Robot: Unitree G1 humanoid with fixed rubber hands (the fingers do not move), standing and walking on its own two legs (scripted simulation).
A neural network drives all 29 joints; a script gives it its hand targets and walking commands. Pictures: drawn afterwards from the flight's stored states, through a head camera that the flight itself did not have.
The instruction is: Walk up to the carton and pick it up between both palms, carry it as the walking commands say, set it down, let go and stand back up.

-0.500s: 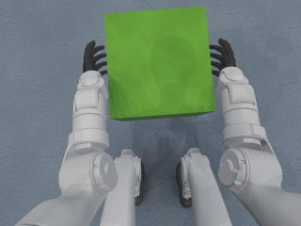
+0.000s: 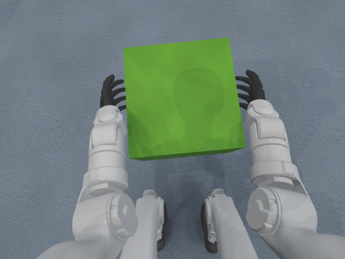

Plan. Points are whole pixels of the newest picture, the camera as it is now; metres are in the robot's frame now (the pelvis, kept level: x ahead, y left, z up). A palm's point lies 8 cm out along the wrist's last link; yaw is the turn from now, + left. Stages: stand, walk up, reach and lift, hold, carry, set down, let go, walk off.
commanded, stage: reach and lift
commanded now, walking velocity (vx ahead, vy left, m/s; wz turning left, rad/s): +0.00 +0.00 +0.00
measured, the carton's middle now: (181, 105) +0.48 +0.00 -0.11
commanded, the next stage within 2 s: none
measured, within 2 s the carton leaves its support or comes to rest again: neither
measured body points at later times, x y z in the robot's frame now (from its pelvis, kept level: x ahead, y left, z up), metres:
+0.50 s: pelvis +0.01 +0.00 +0.07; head +0.18 +0.00 +0.49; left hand +0.43 +0.17 +0.03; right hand +0.43 -0.17 +0.03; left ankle +0.09 +0.11 -0.58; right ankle +0.08 -0.12 -0.58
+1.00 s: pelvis +0.03 +0.00 +0.13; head +0.15 -0.01 +0.57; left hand +0.41 +0.17 +0.11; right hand +0.40 -0.18 +0.10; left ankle +0.09 +0.11 -0.58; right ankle +0.08 -0.12 -0.58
